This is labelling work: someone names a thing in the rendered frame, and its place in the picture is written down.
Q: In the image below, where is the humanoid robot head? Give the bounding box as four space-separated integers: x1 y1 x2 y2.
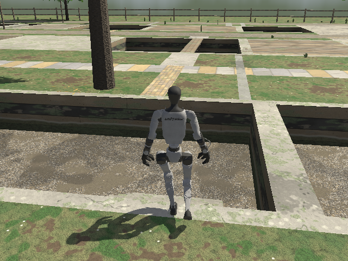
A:
165 86 183 112

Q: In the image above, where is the robot right shin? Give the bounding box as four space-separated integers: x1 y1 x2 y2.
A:
184 180 191 211

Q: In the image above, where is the left robot hand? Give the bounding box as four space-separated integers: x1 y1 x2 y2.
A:
142 153 154 166

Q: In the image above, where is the left robot forearm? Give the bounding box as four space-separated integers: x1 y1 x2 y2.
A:
143 131 153 155

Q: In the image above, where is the right robot hand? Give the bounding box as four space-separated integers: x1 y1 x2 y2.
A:
197 151 210 164

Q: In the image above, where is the robot left upper arm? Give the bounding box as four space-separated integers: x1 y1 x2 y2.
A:
148 109 163 140

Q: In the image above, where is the right robot forearm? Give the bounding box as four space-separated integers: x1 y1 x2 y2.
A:
197 132 208 153

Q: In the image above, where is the robot right upper arm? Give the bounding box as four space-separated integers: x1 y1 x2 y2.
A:
185 110 201 140

